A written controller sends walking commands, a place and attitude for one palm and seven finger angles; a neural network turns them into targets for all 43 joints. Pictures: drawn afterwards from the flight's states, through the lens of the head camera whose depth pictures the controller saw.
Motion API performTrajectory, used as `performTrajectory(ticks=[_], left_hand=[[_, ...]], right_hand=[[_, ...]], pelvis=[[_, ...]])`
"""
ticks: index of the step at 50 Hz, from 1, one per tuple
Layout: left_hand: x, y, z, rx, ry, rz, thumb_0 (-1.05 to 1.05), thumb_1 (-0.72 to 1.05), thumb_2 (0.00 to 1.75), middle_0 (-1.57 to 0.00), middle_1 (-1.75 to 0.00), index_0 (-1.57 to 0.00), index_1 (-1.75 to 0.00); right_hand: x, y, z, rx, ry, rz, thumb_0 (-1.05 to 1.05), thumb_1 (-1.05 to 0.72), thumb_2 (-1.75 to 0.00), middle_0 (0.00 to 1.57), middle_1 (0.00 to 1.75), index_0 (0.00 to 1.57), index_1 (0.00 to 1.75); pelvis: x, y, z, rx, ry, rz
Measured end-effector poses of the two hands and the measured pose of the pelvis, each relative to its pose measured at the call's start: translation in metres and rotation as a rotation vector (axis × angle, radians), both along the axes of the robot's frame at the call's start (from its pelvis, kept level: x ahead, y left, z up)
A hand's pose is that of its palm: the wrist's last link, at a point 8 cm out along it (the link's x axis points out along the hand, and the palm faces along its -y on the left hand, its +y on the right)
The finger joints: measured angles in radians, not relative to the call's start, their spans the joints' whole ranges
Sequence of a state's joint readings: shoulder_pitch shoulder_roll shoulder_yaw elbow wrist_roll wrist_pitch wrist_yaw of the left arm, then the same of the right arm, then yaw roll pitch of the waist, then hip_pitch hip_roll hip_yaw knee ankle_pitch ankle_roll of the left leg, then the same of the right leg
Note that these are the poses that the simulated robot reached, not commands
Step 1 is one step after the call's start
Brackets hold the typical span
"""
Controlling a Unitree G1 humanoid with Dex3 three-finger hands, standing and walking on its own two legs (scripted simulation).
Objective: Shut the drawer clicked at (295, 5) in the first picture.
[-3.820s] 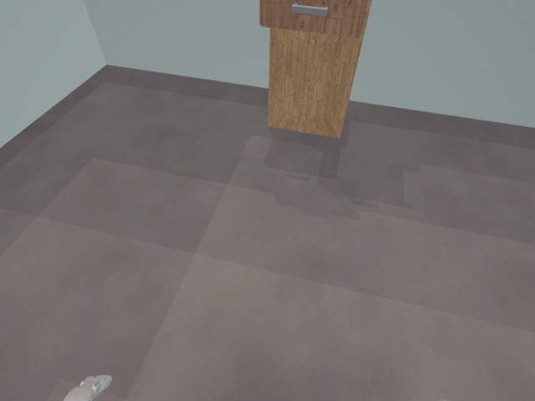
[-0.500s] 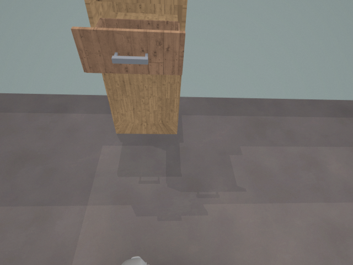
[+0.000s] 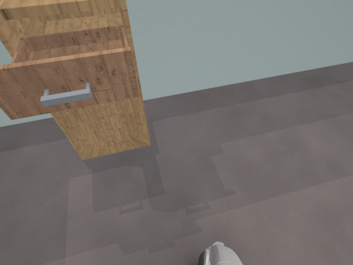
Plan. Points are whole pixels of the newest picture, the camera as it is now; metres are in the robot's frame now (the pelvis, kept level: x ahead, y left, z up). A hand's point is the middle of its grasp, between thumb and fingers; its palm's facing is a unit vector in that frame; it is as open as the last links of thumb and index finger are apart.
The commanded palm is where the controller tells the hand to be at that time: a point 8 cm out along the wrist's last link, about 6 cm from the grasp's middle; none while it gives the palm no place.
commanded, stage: turn to face it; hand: left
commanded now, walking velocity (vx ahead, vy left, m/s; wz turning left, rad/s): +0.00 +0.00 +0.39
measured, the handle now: (67, 93) +0.56 +0.35 +0.04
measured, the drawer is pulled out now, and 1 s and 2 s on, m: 0.29 0.29 0.29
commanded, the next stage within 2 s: take the last steps up to it in 0.50 s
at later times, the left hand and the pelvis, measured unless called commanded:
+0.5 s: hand out of the picture +0.13 +0.18 -0.18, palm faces +0.23 -0.96 -0.14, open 7.3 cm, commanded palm none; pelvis +0.07 +0.00 -0.01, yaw +10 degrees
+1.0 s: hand out of the picture +0.08 +0.16 -0.16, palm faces +0.29 -0.93 -0.22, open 7.3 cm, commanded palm none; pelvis +0.11 -0.02 +0.00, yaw +14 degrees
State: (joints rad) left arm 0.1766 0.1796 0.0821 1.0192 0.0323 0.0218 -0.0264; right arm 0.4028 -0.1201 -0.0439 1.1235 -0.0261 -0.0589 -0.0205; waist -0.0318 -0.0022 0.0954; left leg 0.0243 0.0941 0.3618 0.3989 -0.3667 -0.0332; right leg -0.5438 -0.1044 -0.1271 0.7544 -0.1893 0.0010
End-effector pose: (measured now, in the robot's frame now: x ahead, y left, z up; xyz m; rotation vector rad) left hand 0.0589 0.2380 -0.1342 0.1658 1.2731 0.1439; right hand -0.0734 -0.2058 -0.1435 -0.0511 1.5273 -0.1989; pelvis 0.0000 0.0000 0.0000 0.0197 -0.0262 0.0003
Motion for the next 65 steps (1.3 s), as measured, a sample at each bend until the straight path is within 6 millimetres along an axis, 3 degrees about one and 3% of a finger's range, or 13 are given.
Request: performTrajectory(ticks=[3,6,12,15,19,24,31,38,42,47,51,59,65], left_hand=[[0.054,-0.013,-0.005,0.033,-0.073,-0.052,0.0,0.92,0.9,-0.19,-0.3,-0.2,-0.3],[0.087,-0.028,-0.006,0.042,-0.14,-0.052,0.0,0.92,0.9,-0.19,-0.3,-0.2,-0.3],[0.104,-0.055,0.003,-0.005,-0.161,-0.016,0.0,0.91,0.9,-0.2,-0.3,-0.2,-0.3],[0.107,-0.056,0.006,-0.022,-0.189,0.035,-0.02,0.92,0.9,-0.2,-0.3,-0.2,-0.3],[0.098,-0.046,0.003,-0.038,-0.195,0.093,-0.02,0.93,0.9,-0.2,-0.3,-0.21,-0.3],[0.063,-0.02,-0.017,-0.05,-0.138,0.178,-0.01,0.92,0.9,-0.2,-0.3,-0.21,-0.3],[-0.004,0.013,-0.015,-0.023,0.04,0.272,0.0,0.92,0.9,-0.2,-0.3,-0.2,-0.3],[-0.044,0.016,-0.001,0.008,0.141,0.29,0.0,0.92,0.9,-0.19,-0.3,-0.2,-0.3],[-0.038,0.004,0.004,0.007,0.149,0.271,0.0,0.91,0.9,-0.19,-0.3,-0.2,-0.3],[-0.008,-0.02,0.004,0.012,0.072,0.258,0.0,0.91,0.9,-0.19,-0.3,-0.2,-0.3],[0.004,-0.043,0.005,0.01,0.014,0.306,0.0,0.91,0.9,-0.2,-0.3,-0.2,-0.3],[-0.011,-0.082,0.011,-0.075,0.148,0.363,0.0,0.91,0.9,-0.2,-0.3,-0.2,-0.3],[-0.018,-0.084,0.008,-0.125,0.246,0.427,0.0,0.91,0.9,-0.2,-0.3,-0.2,-0.3]], right_hand=[[0.004,-0.006,-0.014,0.034,0.066,-0.033,0.01,-0.91,-0.9,0.2,0.3,0.2,0.29],[0.025,-0.018,-0.024,0.045,0.093,-0.031,0.01,-0.9,-0.9,0.2,0.3,0.2,0.29],[0.106,-0.041,-0.015,0.004,-0.043,0.041,0.01,-0.91,-0.9,0.19,0.3,0.2,0.29],[0.145,-0.046,-0.007,-0.017,-0.117,0.095,0.01,-0.91,-0.9,0.19,0.3,0.2,0.29],[0.187,-0.045,0.002,-0.047,-0.186,0.169,0.0,-0.91,-0.9,0.19,0.3,0.2,0.29],[0.222,-0.033,0.009,-0.093,-0.254,0.249,0.01,-0.92,-0.9,0.19,0.3,0.2,0.29],[0.232,-0.009,0.024,-0.105,-0.249,0.318,0.01,-0.92,-0.9,0.2,0.3,0.2,0.29],[0.232,-0.006,0.023,-0.076,-0.236,0.328,0.01,-0.92,-0.9,0.2,0.3,0.2,0.3],[0.223,-0.012,0.015,-0.046,-0.213,0.306,0.01,-0.91,-0.9,0.2,0.3,0.21,0.3],[0.207,-0.029,-0.004,-0.001,-0.134,0.281,0.01,-0.91,-0.9,0.2,0.3,0.2,0.3],[0.212,-0.04,-0.013,0.023,-0.069,0.305,0.01,-0.91,-0.9,0.2,0.3,0.2,0.29],[0.287,-0.036,0.005,0.013,-0.161,0.324,0.01,-0.91,-0.9,0.19,0.3,0.2,0.29],[0.355,-0.002,0.006,0.009,-0.203,0.395,0.01,-0.91,-0.9,0.19,0.3,0.2,0.29]], pelvis=[[0.029,-0.016,-0.014,0.01,0.0,0.003],[0.046,-0.027,-0.02,-0.004,-0.005,0.012],[0.063,-0.033,-0.005,-0.018,-0.003,0.06],[0.067,-0.032,-0.001,-0.024,0.004,0.093],[0.071,-0.026,0.0,-0.037,0.007,0.128],[0.071,-0.008,-0.007,-0.065,0.001,0.164],[0.072,0.008,0.005,-0.059,0.006,0.203],[0.076,0.009,0.012,-0.043,0.011,0.211],[0.082,0.002,0.011,-0.03,0.009,0.218],[0.096,-0.015,0.004,-0.002,0.003,0.228],[0.111,-0.024,0.001,-0.007,-0.007,0.254],[0.147,-0.018,0.014,-0.002,0.007,0.266],[0.178,0.005,0.01,-0.02,0.02,0.285]])
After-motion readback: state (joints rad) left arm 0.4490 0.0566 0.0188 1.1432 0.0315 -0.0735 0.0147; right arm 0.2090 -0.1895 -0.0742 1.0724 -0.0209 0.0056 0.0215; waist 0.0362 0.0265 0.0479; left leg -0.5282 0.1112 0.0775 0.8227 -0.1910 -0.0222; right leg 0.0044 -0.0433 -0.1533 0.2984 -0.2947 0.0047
